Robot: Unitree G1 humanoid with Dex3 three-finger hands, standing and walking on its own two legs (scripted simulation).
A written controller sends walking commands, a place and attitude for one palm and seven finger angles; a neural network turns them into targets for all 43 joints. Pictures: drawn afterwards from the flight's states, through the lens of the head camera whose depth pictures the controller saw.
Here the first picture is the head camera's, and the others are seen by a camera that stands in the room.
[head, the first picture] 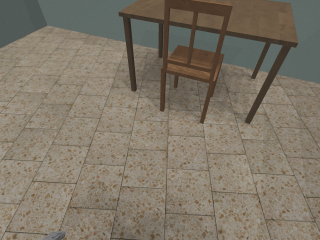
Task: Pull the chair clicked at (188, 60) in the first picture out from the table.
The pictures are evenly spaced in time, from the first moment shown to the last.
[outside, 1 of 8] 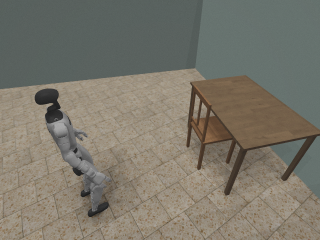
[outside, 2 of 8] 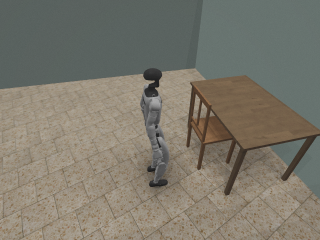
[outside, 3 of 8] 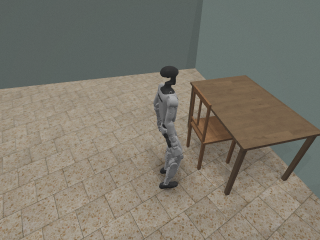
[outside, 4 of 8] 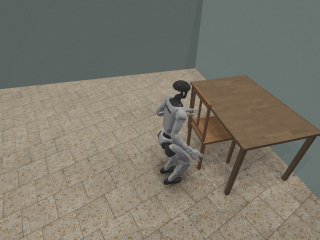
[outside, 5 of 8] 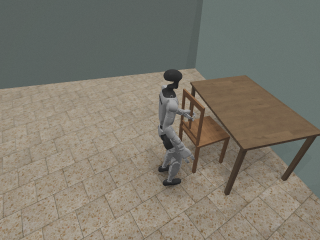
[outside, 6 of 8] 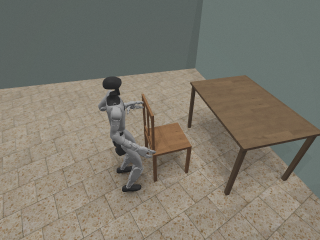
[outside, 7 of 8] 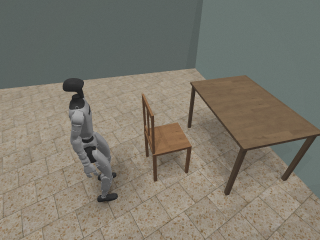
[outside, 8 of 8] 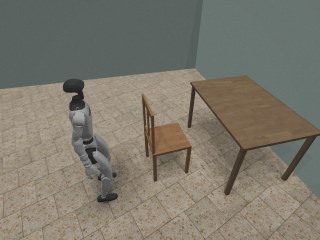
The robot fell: no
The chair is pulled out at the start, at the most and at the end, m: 0.00 0.55 0.55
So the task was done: yes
